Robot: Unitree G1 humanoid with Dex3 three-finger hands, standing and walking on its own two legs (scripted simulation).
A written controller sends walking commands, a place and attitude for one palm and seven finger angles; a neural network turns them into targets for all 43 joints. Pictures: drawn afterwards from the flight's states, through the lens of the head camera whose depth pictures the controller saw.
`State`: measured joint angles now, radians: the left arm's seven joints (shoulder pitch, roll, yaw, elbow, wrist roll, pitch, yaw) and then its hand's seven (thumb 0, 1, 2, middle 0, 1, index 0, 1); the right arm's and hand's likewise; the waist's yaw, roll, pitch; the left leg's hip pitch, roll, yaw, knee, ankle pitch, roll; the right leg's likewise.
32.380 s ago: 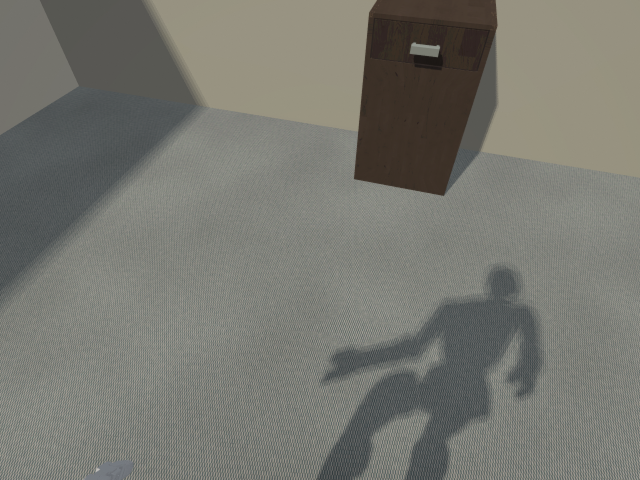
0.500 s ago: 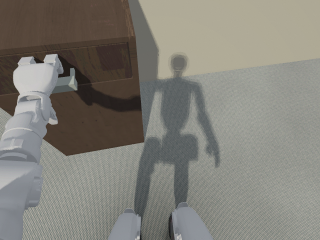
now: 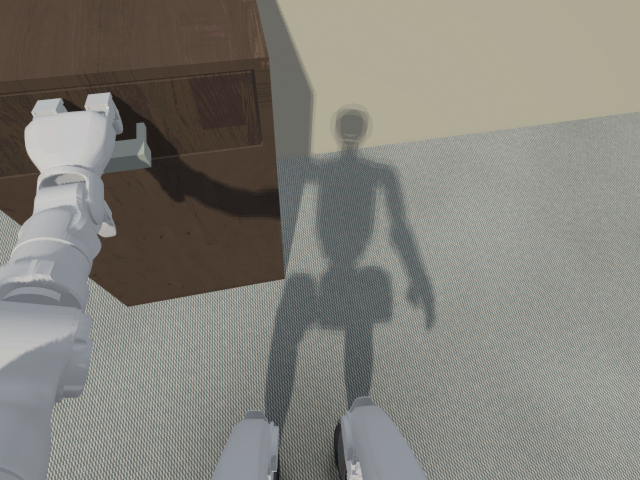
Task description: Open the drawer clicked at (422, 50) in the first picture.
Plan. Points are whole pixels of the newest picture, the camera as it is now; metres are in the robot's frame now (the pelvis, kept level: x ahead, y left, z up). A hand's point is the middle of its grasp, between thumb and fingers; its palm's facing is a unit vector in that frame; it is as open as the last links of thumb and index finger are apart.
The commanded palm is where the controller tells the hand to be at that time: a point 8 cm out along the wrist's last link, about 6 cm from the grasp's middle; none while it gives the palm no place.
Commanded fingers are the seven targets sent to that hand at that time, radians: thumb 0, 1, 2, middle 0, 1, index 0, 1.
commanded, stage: lower the fingers behind the handle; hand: left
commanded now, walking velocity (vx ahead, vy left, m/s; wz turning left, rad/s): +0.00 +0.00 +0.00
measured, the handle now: (107, 145) +0.55 +0.27 +0.02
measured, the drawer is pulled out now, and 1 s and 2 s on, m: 0.00 0.00 0.00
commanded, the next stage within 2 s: lift the hand off the handle in 0.06 s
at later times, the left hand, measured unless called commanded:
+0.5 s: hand (93, 169) +0.51 +0.27 +0.03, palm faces -0.03 +0.04 -1.00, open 13.7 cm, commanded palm +0.51 +0.25 +0.05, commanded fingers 0.00 -0.50 0.30 -0.30 -1.20 -0.30 -1.20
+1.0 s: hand (90, 166) +0.51 +0.27 +0.03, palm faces -0.07 +0.00 -1.00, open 13.6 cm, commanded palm +0.51 +0.25 +0.09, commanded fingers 0.00 -0.50 0.30 -0.30 -1.20 -0.30 -1.20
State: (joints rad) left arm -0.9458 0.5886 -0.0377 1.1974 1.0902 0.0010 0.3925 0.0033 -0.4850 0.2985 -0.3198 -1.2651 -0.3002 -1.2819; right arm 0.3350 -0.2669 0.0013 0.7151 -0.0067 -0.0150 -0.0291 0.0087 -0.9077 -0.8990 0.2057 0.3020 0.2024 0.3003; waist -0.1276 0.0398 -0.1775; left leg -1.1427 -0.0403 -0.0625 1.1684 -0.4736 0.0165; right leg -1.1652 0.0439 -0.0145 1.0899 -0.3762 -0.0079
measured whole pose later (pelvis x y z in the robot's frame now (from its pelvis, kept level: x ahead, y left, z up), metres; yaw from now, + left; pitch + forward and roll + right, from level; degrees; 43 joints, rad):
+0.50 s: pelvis -0.01 +0.00 -0.01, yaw +0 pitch +26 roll -2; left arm -1.00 0.61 -0.06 1.23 1.08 0.01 0.38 0.00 -0.48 0.30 -0.33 -1.25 -0.31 -1.29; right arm 0.34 -0.26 0.02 0.72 0.00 -0.04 -0.04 0.01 -0.91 -0.90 0.21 0.30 0.20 0.30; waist -0.14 0.04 -0.17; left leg -1.18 -0.04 -0.07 1.20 -0.47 0.01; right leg -1.20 0.04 -0.03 1.12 -0.37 -0.01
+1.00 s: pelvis +0.02 +0.00 +0.02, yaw +0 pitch +24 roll -3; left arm -0.86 0.58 -0.01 1.16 1.08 -0.05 0.37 0.00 -0.48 0.30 -0.33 -1.21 -0.36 -1.21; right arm 0.38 -0.26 -0.01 0.75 -0.02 -0.02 -0.04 0.01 -0.91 -0.90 0.21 0.30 0.20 0.30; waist -0.13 0.05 -0.16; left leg -1.03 -0.03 -0.07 1.06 -0.46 0.02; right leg -1.04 0.05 -0.02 0.97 -0.36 -0.01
